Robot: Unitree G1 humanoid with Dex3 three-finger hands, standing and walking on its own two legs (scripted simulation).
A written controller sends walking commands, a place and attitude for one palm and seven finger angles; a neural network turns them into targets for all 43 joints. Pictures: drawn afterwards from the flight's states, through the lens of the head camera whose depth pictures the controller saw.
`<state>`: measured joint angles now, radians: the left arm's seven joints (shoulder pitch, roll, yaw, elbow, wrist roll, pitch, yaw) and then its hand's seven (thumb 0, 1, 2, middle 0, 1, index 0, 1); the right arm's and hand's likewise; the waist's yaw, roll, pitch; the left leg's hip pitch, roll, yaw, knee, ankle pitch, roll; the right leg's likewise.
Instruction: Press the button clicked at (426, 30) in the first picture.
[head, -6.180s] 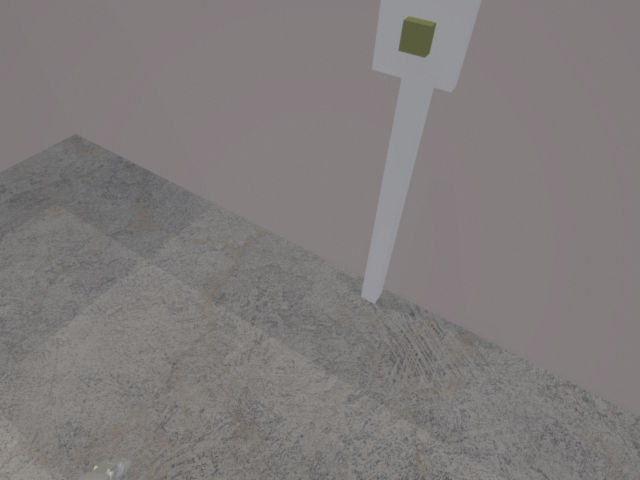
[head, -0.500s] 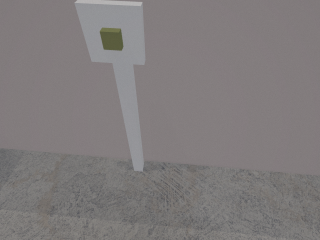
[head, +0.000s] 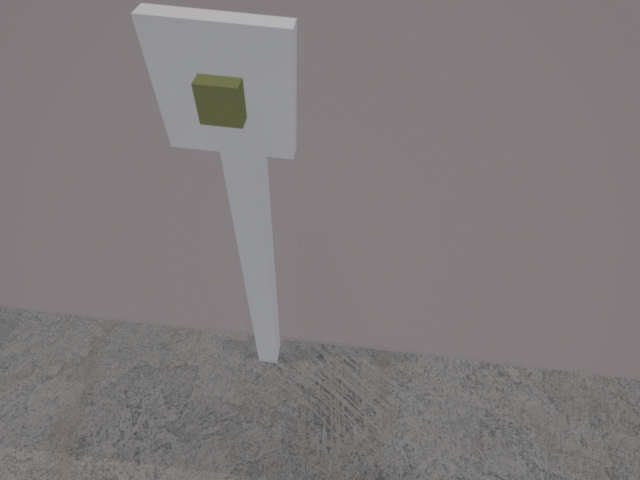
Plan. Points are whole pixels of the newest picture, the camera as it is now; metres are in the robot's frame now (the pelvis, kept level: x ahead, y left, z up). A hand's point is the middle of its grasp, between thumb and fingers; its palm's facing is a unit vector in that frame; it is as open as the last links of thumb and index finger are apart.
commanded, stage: come to a stop and stand still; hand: left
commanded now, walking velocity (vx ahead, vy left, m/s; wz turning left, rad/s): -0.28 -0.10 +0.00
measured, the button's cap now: (221, 100) +0.51 +0.17 +0.20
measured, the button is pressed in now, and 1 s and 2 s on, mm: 0 0 0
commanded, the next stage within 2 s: look again from close up in 1.02 s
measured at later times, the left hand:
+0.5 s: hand (229, 478) +0.15 +0.13 -0.15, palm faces +0.02 -0.96 -0.28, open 7.3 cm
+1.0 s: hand out of the picture +0.01 +0.15 -0.16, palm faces +0.07 -0.98 -0.17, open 7.4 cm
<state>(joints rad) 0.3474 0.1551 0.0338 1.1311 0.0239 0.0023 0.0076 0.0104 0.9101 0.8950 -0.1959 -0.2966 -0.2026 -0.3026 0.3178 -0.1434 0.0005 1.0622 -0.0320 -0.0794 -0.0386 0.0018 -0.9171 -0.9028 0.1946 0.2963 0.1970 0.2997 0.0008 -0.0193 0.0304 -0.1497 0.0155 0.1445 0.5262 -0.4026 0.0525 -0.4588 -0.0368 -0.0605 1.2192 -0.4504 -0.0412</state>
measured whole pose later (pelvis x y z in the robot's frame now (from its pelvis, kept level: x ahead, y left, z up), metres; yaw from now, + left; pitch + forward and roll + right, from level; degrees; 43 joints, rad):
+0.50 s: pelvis +0.06 -0.06 +0.00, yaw +0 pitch +1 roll +4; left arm 0.15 0.16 0.03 0.95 0.02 0.00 0.04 0.00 0.92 0.89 -0.20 -0.30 -0.21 -0.30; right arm 0.15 -0.23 -0.07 0.98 -0.02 0.06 -0.02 0.00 -0.91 -0.90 0.19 0.30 0.20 0.30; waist 0.00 0.00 0.09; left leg -0.53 -0.01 -0.04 1.29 -0.39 -0.05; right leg -0.41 -0.04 -0.10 0.55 -0.15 -0.10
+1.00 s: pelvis +0.02 -0.03 +0.01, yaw +1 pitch +2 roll +1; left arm 0.32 0.17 0.05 1.05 0.03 0.03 -0.01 0.01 0.91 0.90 -0.19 -0.30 -0.20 -0.30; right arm 0.48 -0.09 0.02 1.10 -0.03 -0.01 -0.04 0.00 -0.91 -0.90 0.20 0.30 0.20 0.30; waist -0.01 -0.03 -0.03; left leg -0.11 -0.02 0.08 0.35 -0.27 0.03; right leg -0.53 -0.02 0.01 1.12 -0.28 0.00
